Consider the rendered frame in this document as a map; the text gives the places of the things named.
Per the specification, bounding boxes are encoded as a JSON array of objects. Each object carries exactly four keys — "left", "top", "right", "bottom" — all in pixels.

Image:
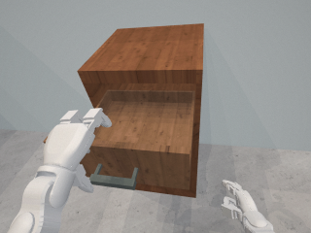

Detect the robot left forearm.
[{"left": 7, "top": 164, "right": 76, "bottom": 233}]

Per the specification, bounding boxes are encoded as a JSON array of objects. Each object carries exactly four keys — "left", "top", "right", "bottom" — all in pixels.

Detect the cabinet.
[{"left": 77, "top": 23, "right": 204, "bottom": 198}]

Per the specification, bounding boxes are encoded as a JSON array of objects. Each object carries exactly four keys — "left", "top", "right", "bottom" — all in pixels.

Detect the handle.
[{"left": 89, "top": 163, "right": 139, "bottom": 190}]

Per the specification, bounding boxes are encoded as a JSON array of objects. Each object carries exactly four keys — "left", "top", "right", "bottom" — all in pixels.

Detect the drawer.
[{"left": 44, "top": 89, "right": 195, "bottom": 190}]

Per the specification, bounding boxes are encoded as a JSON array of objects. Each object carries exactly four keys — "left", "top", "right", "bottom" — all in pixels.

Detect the right robot hand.
[{"left": 221, "top": 180, "right": 258, "bottom": 224}]

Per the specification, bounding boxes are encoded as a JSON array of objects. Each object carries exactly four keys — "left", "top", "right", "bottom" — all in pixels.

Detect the robot right forearm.
[{"left": 242, "top": 210, "right": 275, "bottom": 233}]

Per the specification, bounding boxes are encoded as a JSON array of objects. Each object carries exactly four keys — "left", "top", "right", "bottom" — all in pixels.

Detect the left robot hand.
[{"left": 43, "top": 108, "right": 112, "bottom": 193}]

